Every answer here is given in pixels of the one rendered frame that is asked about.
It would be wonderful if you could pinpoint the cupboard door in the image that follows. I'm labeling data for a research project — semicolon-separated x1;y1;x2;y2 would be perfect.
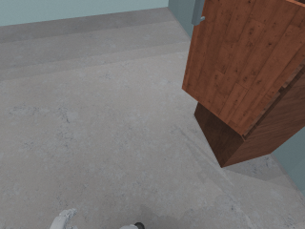
181;0;305;135

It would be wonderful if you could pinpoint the handle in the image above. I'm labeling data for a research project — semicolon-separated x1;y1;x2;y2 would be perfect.
192;0;205;26

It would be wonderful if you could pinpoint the robot left hand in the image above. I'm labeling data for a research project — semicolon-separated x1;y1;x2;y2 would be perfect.
49;208;78;229

